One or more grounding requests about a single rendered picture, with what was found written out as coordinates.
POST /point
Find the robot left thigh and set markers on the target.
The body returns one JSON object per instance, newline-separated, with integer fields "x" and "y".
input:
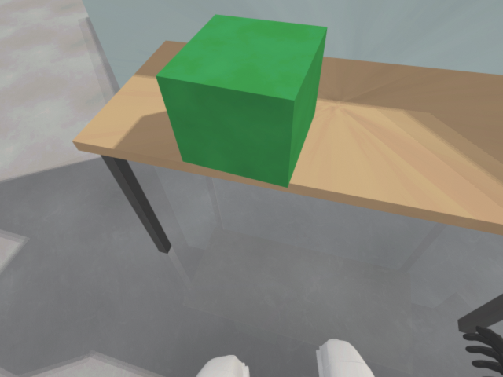
{"x": 227, "y": 366}

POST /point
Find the robot thigh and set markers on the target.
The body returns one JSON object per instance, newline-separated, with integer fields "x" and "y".
{"x": 340, "y": 359}
{"x": 227, "y": 366}

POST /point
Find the carton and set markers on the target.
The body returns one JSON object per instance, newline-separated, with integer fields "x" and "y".
{"x": 242, "y": 93}

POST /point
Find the table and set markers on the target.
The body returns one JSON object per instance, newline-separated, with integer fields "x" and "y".
{"x": 421, "y": 142}

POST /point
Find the robot right hand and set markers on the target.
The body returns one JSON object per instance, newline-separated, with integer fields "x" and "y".
{"x": 487, "y": 336}

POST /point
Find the robot right thigh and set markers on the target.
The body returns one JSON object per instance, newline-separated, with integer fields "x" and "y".
{"x": 340, "y": 359}

